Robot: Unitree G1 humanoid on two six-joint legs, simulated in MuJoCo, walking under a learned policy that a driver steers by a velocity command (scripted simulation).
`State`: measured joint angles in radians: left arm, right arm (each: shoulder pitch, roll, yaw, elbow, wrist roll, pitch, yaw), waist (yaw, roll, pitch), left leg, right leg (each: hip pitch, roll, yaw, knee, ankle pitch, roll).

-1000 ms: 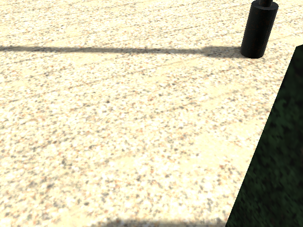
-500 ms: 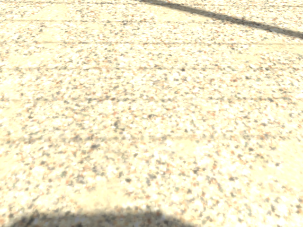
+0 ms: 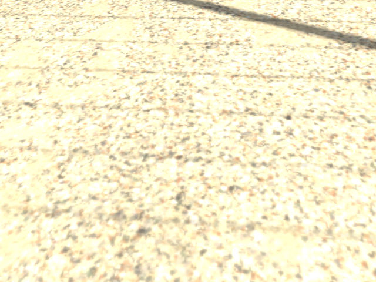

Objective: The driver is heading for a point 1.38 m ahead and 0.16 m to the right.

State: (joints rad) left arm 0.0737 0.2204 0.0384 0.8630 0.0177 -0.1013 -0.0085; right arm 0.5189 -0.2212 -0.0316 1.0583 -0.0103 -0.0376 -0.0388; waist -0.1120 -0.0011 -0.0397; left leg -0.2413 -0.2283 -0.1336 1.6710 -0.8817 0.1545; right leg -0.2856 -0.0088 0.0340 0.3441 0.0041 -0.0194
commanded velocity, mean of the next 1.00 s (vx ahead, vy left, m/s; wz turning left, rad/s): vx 0.09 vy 0.00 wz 0.12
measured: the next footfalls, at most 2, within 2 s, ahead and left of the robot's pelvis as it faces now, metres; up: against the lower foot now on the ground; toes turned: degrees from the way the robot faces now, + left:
left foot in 0.36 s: +0.27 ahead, +0.06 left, +0.00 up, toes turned +14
right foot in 0.74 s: +0.24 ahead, -0.15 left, +0.00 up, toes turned +9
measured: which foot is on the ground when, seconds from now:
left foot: up 0.00-0.34, down 0.36-0.76, up 0.78-1.00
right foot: down 0.00-0.36, up 0.38-0.72, down 0.74-1.00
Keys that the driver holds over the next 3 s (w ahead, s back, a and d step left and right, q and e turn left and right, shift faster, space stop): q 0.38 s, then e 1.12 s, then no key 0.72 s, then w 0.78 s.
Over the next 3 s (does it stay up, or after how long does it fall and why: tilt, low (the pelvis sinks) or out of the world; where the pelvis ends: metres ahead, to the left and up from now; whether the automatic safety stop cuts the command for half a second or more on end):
stays up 0.39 -0.13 -0.03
